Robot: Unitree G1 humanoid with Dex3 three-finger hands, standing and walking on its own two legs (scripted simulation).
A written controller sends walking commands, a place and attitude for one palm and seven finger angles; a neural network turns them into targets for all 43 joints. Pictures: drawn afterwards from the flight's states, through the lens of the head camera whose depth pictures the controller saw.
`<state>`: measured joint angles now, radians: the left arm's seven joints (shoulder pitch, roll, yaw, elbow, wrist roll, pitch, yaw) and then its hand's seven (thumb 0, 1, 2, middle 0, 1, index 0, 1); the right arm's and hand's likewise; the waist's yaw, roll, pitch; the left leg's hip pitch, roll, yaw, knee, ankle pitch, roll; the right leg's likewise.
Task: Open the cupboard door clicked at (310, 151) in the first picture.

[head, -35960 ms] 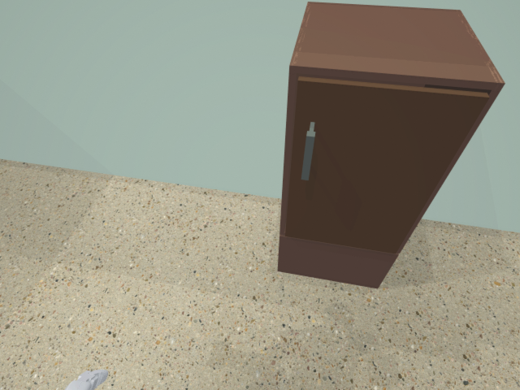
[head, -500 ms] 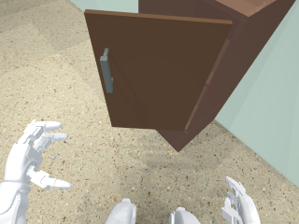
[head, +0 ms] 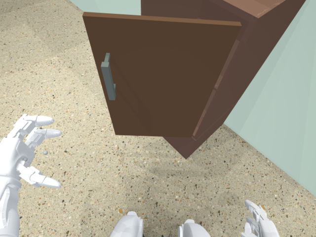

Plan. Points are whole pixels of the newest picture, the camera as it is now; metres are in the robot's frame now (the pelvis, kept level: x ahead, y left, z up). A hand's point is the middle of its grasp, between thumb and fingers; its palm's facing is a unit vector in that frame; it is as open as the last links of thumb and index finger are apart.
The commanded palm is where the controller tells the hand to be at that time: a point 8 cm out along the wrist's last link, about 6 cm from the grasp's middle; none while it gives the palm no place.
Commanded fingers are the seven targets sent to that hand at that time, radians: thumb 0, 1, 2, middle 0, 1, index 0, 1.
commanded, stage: raise the hand with hooked fingers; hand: left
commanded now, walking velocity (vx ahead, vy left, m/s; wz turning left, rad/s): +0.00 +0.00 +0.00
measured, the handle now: (110, 77) +0.54 +0.18 +0.04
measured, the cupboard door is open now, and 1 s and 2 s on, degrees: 46 46 46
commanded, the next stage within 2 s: move the hooked fingers beside the handle in 0.28 s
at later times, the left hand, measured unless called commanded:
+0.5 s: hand (50, 152) +0.29 +0.26 +0.04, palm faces +0.06 -1.00 -0.05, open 14.0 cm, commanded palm +0.28 +0.31 +0.05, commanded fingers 0.00 -0.50 0.30 -0.30 -1.20 -0.30 -1.20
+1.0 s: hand (65, 125) +0.36 +0.25 +0.04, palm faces +0.05 -1.00 -0.03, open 14.0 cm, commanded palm +0.34 +0.30 +0.04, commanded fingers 0.00 -0.50 0.30 -0.30 -1.20 -0.30 -1.20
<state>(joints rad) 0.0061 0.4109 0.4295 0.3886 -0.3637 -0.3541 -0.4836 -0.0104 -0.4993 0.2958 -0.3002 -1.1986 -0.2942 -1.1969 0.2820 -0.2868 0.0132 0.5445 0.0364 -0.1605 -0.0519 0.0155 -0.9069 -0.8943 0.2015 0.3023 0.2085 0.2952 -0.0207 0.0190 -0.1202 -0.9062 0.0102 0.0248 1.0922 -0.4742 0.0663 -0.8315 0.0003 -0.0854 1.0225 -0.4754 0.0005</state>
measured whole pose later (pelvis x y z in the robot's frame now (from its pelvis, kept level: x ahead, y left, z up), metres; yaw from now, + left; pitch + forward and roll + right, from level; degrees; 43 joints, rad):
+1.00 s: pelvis +0.00 -0.02 -0.01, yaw -1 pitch +18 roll -3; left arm -0.30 0.45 0.45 0.68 -0.29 -0.39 -0.46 -0.01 -0.50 0.30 -0.30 -1.20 -0.30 -1.20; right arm 0.29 -0.28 0.02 0.59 0.04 -0.10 -0.06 0.01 -0.91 -0.89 0.20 0.30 0.21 0.30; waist -0.05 0.02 -0.12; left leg -0.96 0.03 0.03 1.12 -0.48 0.05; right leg -0.89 0.02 -0.08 1.06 -0.49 -0.02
